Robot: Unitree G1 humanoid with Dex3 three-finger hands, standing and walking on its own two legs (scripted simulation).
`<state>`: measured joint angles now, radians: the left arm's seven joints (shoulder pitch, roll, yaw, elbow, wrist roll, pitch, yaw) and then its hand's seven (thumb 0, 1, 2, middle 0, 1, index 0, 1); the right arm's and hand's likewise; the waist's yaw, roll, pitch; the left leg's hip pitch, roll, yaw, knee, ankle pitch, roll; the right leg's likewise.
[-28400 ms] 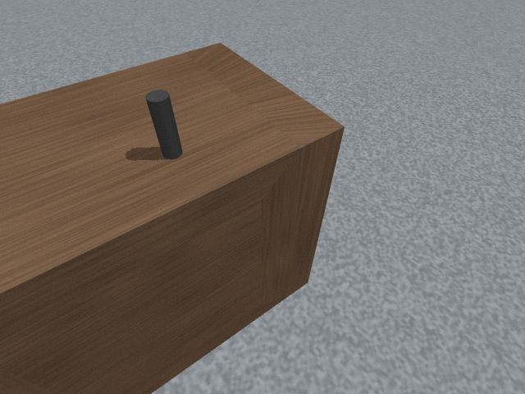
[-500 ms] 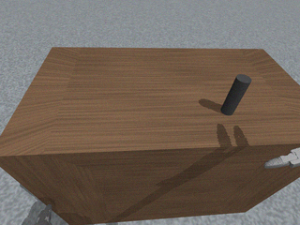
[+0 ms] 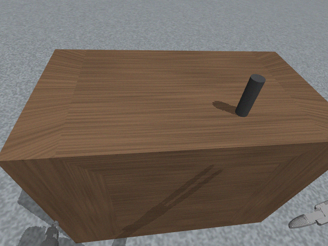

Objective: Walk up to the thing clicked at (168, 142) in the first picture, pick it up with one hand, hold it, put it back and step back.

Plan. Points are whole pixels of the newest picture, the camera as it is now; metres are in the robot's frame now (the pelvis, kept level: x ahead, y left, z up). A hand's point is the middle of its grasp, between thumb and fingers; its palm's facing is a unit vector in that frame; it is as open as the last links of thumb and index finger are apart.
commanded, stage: sink last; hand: right
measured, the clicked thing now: (249, 96) +0.51 -0.30 +0.10
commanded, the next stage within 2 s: home in 0.04 s
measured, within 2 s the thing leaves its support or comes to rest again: neither
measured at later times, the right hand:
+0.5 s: hand (278, 181) +0.22 -0.25 +0.09, palm faces +0.29 +0.89 -0.34, open 17.5 cm
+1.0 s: hand (222, 219) +0.21 -0.18 -0.11, palm faces +0.08 +0.98 -0.20, open 17.4 cm
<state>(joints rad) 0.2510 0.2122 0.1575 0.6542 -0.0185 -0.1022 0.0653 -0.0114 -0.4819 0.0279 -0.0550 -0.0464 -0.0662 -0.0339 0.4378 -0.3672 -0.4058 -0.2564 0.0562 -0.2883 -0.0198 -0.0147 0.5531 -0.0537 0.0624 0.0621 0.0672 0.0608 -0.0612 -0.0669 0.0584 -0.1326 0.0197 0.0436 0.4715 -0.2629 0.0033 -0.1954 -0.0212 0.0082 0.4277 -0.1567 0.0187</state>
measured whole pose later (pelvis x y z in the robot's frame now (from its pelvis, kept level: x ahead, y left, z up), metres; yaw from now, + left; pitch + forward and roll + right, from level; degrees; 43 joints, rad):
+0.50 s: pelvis +0.03 -0.01 +0.00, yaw +1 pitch -3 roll +0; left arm 0.20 0.16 0.06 0.62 -0.03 -0.11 0.03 -0.01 0.26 0.60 -0.15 -0.21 -0.15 -0.21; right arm 0.44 -0.26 -0.26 -0.10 0.05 -0.28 0.00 -0.01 0.55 -0.06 0.06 0.06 0.06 0.05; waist -0.04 -0.03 0.05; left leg -0.09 0.04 0.02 0.40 -0.26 -0.02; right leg -0.15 0.00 -0.01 0.38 -0.17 0.00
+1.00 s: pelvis +0.04 -0.01 +0.00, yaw +2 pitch +1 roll +0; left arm 0.19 0.21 -0.01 0.70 -0.01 -0.03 0.07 0.01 0.90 0.90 -0.20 -0.30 -0.20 -0.30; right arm 0.22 -0.15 -0.03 0.57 0.01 -0.11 -0.07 -0.02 0.54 -0.06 0.06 0.05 0.06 0.05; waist 0.00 0.01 0.06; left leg -0.18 0.02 0.01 0.46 -0.30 -0.01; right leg -0.25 -0.02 -0.02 0.46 -0.23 0.01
